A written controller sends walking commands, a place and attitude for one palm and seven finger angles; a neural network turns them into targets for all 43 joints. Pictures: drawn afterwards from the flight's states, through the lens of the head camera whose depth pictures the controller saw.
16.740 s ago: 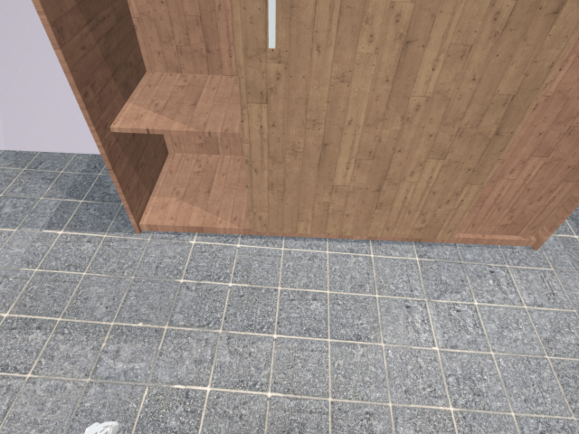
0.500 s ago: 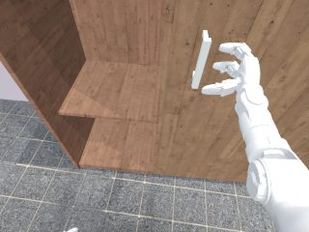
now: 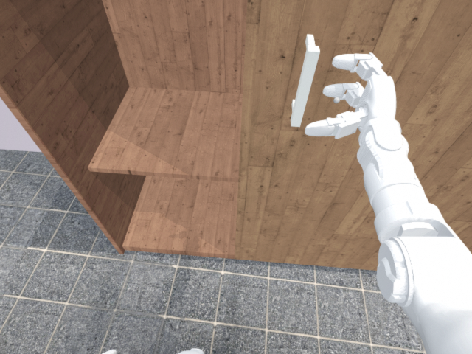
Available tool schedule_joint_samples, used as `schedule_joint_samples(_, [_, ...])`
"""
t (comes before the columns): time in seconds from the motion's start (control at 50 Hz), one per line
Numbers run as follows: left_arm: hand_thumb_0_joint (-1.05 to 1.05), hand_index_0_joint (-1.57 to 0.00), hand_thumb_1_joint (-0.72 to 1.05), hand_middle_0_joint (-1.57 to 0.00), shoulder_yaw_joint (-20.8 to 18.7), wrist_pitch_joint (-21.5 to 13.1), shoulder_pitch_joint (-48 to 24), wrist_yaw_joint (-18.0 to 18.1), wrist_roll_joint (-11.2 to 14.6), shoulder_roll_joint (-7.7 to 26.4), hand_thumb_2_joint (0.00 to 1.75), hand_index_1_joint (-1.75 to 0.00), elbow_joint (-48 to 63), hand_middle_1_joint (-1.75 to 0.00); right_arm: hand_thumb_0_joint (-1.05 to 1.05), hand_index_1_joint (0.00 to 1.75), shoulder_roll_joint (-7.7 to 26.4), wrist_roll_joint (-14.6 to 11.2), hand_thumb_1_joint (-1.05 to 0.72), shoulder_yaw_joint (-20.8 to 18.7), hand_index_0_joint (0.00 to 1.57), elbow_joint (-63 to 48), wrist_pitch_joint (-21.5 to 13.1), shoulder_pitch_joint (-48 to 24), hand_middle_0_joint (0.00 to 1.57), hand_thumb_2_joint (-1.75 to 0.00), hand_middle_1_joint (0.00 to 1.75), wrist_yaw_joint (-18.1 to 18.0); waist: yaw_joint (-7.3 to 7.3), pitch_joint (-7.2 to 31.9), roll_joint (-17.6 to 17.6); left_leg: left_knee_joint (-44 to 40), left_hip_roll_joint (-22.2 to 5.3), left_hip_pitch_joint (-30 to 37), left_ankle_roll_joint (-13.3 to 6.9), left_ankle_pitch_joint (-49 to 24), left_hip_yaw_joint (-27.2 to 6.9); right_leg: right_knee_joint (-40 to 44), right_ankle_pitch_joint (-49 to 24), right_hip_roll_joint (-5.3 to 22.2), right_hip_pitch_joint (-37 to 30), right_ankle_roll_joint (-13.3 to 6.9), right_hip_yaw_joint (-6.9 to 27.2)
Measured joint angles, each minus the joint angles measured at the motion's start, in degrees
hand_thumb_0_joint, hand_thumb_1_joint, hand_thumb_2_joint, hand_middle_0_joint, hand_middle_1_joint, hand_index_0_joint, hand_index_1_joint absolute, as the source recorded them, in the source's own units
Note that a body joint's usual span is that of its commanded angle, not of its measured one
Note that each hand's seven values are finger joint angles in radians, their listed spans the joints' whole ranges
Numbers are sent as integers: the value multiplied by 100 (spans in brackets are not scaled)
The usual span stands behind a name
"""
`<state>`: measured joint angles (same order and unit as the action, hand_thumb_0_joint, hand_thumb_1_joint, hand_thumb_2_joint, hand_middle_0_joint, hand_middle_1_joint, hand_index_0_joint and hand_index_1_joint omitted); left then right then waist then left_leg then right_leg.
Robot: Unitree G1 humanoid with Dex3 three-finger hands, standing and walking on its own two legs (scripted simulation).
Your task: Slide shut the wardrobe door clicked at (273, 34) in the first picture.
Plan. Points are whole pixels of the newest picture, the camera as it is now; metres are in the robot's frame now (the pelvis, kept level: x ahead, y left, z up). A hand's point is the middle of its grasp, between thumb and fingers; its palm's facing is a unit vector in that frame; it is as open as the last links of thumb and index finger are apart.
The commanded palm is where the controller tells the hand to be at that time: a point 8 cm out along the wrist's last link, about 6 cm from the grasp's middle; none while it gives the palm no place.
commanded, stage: move the hooked fingers beside the handle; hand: right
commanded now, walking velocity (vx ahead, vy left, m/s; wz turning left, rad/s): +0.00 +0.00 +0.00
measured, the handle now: (302, 83) +0.53 -0.04 +0.18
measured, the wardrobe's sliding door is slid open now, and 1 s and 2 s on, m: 0.49 0.49 0.49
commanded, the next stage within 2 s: feel for the door with the fingertips in 1.40 s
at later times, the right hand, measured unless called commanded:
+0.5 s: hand (336, 100) +0.49 -0.10 +0.18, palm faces +0.01 +1.00 -0.03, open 13.7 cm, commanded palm +0.51 -0.12 +0.16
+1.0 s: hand (334, 100) +0.49 -0.09 +0.18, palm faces +0.01 +1.00 -0.04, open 13.8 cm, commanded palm +0.50 -0.12 +0.16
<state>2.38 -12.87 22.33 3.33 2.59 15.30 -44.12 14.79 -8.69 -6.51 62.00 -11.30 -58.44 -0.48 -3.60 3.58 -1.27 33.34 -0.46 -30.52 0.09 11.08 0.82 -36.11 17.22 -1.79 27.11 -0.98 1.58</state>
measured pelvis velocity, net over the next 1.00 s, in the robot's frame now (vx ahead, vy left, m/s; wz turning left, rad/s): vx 0.00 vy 0.00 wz -0.02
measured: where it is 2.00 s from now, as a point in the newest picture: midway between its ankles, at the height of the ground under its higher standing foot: outside the picture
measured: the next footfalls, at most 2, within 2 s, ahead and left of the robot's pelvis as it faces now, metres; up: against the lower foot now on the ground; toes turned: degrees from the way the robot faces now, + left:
none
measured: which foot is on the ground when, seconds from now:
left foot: down 0.00-1.00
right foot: down 0.00-1.00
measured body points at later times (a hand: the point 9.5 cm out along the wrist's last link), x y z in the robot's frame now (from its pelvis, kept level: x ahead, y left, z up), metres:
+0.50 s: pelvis +0.00 +0.00 +0.00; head +0.04 +0.00 +0.45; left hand +0.05 +0.26 -0.12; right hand +0.48 -0.15 +0.19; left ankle +0.06 +0.12 -0.72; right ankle +0.01 -0.11 -0.72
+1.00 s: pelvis +0.00 +0.00 +0.00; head +0.05 +0.01 +0.45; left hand +0.06 +0.25 -0.12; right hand +0.48 -0.15 +0.19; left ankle +0.06 +0.12 -0.72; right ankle +0.01 -0.11 -0.72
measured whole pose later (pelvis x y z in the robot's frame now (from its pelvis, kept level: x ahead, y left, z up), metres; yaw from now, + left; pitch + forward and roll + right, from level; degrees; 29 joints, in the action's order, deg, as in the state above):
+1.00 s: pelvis +0.00 +0.00 +0.00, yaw -1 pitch +8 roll +0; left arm 1.9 -12.0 22.2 2.1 1.6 14.7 -44.5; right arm 12.7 -8.4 -4.7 63.1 -12.8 -59.6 -2.6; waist -3.0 3.4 -1.3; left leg 34.6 -1.1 -30.6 0.0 12.2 1.9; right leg -37.0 17.7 -2.3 27.5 -0.9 2.6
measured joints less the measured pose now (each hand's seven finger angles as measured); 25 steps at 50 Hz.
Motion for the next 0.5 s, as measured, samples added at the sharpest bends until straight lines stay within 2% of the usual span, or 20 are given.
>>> schedule_joint_samples(0.5, [1, -20, 91, -20, -19, 74, 27, -52, -33, -39, 90, -30, 55, -30, -1, 124, -81, 16, 50, 69, 35, 5, 53, -124, 41, -30, 125, -137, 2, 10, 6, 101, -27, -108, -4, 38, 60, -122, 25, -17, 144, 7, 51])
